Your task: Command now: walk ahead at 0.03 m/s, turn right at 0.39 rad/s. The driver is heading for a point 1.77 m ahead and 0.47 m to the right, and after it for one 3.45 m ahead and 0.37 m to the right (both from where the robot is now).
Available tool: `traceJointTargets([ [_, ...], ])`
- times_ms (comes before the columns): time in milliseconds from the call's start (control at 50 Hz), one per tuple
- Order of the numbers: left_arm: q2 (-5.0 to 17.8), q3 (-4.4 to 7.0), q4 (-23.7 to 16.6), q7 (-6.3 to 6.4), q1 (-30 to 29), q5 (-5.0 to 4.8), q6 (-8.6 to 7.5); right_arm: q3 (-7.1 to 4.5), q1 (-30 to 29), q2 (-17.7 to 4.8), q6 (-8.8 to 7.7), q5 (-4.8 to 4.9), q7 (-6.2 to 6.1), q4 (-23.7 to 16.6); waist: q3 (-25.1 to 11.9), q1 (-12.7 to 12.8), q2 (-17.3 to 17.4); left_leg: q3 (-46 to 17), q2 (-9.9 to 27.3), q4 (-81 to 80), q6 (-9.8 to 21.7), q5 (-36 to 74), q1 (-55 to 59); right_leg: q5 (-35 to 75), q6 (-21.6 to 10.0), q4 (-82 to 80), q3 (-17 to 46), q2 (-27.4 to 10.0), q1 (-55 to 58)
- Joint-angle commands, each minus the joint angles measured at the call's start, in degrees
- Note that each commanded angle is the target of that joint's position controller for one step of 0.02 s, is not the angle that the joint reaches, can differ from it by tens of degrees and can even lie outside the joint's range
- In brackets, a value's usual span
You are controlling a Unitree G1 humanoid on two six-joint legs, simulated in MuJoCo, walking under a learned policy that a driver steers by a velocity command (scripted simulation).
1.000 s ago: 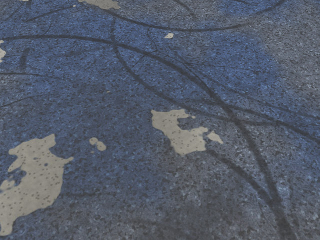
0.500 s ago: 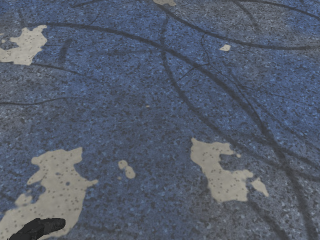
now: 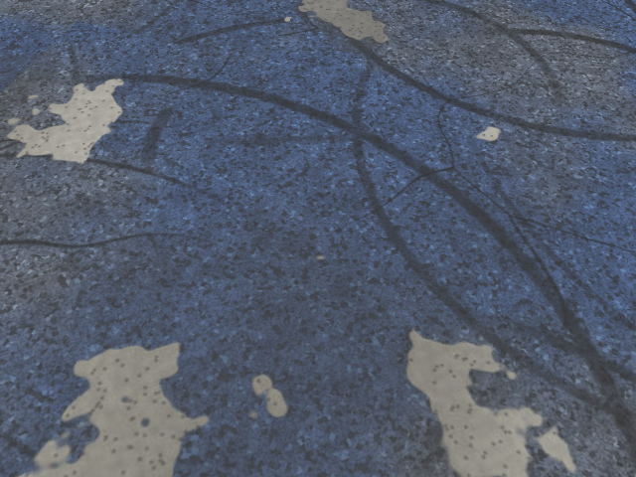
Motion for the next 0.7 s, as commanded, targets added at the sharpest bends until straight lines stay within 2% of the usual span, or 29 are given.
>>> traceJointTargets([
  [20,5.0,1.27,-6.5,0.72,-4.8,-0.32,-0.45,-3.39,7.8,-12.0,-0.84,-1.73,-0.28,-1.7,-6.8,-3.2,7.3,-12.3,13.7,-12.4,8.2,0.1,12.4,-19.5,-1.8,4.3,5.2,-3.2,-10.5],
  [40,6.0,1.59,-7.2,0.47,-4.2,-0.18,-1.09,-3.54,5.0,-12.6,-0.89,-3.07,-0.18,-2.8,-5.8,-2.7,17.4,-22.1,22.9,-15.9,14.8,9.9,8.2,-27.1,0.7,18.8,-2.7,1.3,-12.8],
  [60,8.8,2.80,-5.9,0.21,-1.7,0.34,-1.38,-2.54,1.6,-9.5,-1.39,-3.26,-0.45,-4.5,-6.1,-1.6,13.2,-20.2,23.6,-14.3,16.2,18.0,7.7,-27.5,2.2,30.0,-0.8,-1.3,-12.7],
  [80,9.4,3.35,-4.0,0.12,1.2,-0.06,-0.99,-2.02,-1.3,-7.6,-1.72,-2.29,-0.70,-5.3,-6.3,0.1,9.2,-14.6,20.6,-12.2,13.9,22.8,8.6,-25.1,3.1,34.8,-0.7,-1.6,-12.9],
  [100,8.5,3.32,-2.9,0.42,3.0,-0.03,-0.30,-1.89,-2.8,-7.2,-1.90,-1.16,-0.77,-5.6,-6.2,0.6,7.4,-10.5,18.1,-10.5,11.9,25.2,10.6,-22.4,4.2,37.8,-1.2,-2.1,-14.4],
  [120,7.5,3.04,-2.8,0.50,3.0,0.08,0.25,-1.67,-2.5,-6.9,-1.96,-0.48,-0.76,-5.5,-6.0,-0.1,7.3,-8.1,17.6,-9.6,11.6,29.1,12.0,-20.5,5.2,39.9,-1.5,-2.7,-16.0],
  [140,6.3,2.60,-3.5,0.32,2.1,-0.10,0.61,-1.65,-1.7,-7.1,-1.71,-0.37,-0.79,-5.2,-5.5,-0.6,7.4,-5.5,16.6,-9.5,11.7,31.4,12.2,-19.2,6.1,39.6,-2.7,-3.2,-16.2],
  [180,5.0,1.85,-5.8,-0.18,-1.5,-0.62,0.83,-2.02,0.6,-7.8,-0.99,-0.55,-0.97,-4.6,-5.4,-2.6,9.3,-3.0,16.1,-9.7,12.5,31.4,14.7,-16.7,7.4,34.6,-5.2,-4.4,-16.7],
  [220,4.4,1.25,-7.7,-0.83,-3.8,-0.57,0.96,-2.50,1.7,-9.0,-0.35,-0.59,-1.13,-4.3,-6.3,-4.0,10.3,-1.5,16.8,-9.5,12.9,30.3,16.0,-16.3,7.7,28.3,-6.6,-5.8,-14.1],
  [260,4.3,0.88,-9.0,-1.56,-4.6,-0.42,1.03,-3.13,1.4,-10.8,0.04,-0.44,-0.92,-4.5,-6.9,-4.4,11.2,0.2,17.7,-9.5,13.1,30.2,14.2,-16.6,6.9,22.5,-8.6,-6.5,-8.8],
  [320,6.0,1.46,-10.0,-2.23,-3.8,-0.38,1.40,-3.67,1.2,-12.0,0.01,0.34,-0.17,-4.3,-6.9,-4.1,12.2,1.5,19.0,-8.2,12.6,29.4,12.8,-15.8,5.0,15.2,-11.4,-5.8,-3.3],
  [360,6.2,1.89,-9.8,-2.55,-1.6,-0.27,1.71,-3.81,0.0,-12.2,-0.32,1.46,0.18,-4.2,-6.8,-2.3,11.9,2.9,19.0,-4.9,10.6,27.7,11.6,-10.7,2.6,6.4,-12.8,-5.0,1.5],
  [380,6.5,2.30,-9.0,-2.40,0.7,-0.09,1.73,-3.64,0.2,-11.4,-0.57,1.96,0.29,-3.7,-7.3,-1.0,10.8,5.0,17.8,-1.3,8.3,24.8,9.3,-5.0,0.9,-0.2,-13.1,-3.7,6.8],
  [400,9.0,3.31,-8.6,-1.72,3.4,0.01,1.68,-3.19,3.7,-9.4,-1.02,1.35,0.62,-2.4,-9.1,-0.5,5.1,9.0,14.9,6.4,3.9,17.4,3.5,5.8,-1.5,-4.7,-8.4,-5.3,15.9],
  [420,17.0,5.14,-9.6,-0.55,5.9,0.60,1.47,-1.66,3.2,-5.1,-1.36,-2.00,0.93,-5.0,-11.4,-1.4,-13.5,13.7,7.8,25.4,-2.5,-12.0,-14.5,32.3,-9.0,-3.3,13.5,-21.4,28.5],
  [440,16.3,4.41,-10.5,-1.24,6.2,2.25,0.24,-1.76,-2.4,-6.2,-1.59,-1.64,0.60,-7.2,-14.1,2.1,-13.5,5.0,1.7,36.5,-4.1,-26.8,-21.8,37.5,-20.8,-4.7,23.2,-29.2,25.4],
  [460,14.0,3.73,-10.3,-1.68,5.4,2.41,-0.93,-2.46,-4.1,-8.6,-1.36,-0.28,0.41,-7.2,-12.7,2.7,-7.3,1.4,3.2,41.0,-3.7,-24.1,-22.5,32.6,-20.3,-5.6,18.7,-26.3,23.7],
  [480,12.4,3.35,-10.0,-1.39,2.8,1.70,-1.56,-2.64,-4.0,-8.8,-1.11,0.25,0.15,-6.9,-10.1,0.9,-5.7,0.7,4.0,40.3,-3.1,-19.0,-23.0,27.3,-16.8,-5.4,13.9,-22.5,21.7],
  [500,11.0,3.02,-10.2,-0.96,0.3,0.71,-1.50,-2.82,-3.2,-8.8,-0.86,-0.17,-0.42,-6.0,-8.9,-0.3,-3.4,0.3,4.6,37.7,-3.1,-14.9,-23.0,22.4,-14.0,-5.6,11.7,-19.7,19.9],
  [520,10.3,2.64,-10.6,-0.56,-1.7,0.09,-1.18,-3.11,-2.5,-9.4,-0.61,-0.56,-0.78,-5.9,-8.2,-1.3,-4.1,0.1,4.6,35.7,-3.4,-11.9,-21.2,20.9,-12.9,-6.0,10.4,-18.3,17.4],
  [560,10.0,2.32,-10.9,0.05,-2.4,0.65,-0.63,-2.89,0.0,-8.2,-0.59,-0.38,-0.45,-5.1,-9.7,-2.6,-5.2,1.2,3.0,33.9,-4.2,-8.0,-17.2,20.3,-12.8,-6.5,8.9,-16.7,15.0],
  [600,9.4,2.07,-10.7,0.48,-2.1,0.90,-0.53,-2.37,0.5,-7.0,-0.52,-0.02,-0.25,-4.6,-10.4,-2.2,-5.4,1.7,2.9,27.9,-4.6,-6.1,-15.3,18.1,-12.6,-6.6,7.9,-16.1,14.9],
  [640,9.5,1.97,-10.3,0.75,-1.7,0.95,-0.38,-1.74,-0.6,-5.9,-0.47,-0.10,-0.02,-4.9,-10.2,-1.3,-5.8,1.7,3.1,22.0,-4.7,-5.0,-12.4,13.5,-12.4,-6.6,8.0,-15.7,13.7],
  [700,9.8,1.78,-9.8,0.48,-1.8,1.41,-0.15,-1.50,-1.5,-6.1,-0.53,0.15,0.50,-5.4,-8.6,-0.2,-7.2,2.2,3.0,15.6,-4.0,-5.3,-7.5,5.9,-12.6,-7.1,9.6,-15.8,9.9],
])
Velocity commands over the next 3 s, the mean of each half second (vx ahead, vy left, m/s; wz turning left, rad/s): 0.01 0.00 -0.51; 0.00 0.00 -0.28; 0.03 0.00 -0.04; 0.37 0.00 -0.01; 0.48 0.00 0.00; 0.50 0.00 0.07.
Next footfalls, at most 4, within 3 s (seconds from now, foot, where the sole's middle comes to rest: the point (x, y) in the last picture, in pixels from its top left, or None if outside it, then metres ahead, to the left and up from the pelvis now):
0.40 right None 0.03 -0.14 -0.77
0.82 left None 0.12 0.08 -0.77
2.14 left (387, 451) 0.51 -0.12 -0.77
2.68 right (537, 379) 0.68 -0.46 -0.77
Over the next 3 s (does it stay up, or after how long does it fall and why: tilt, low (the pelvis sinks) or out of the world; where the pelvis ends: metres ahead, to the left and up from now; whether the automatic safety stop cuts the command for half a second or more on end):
stays up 0.71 -0.37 0.02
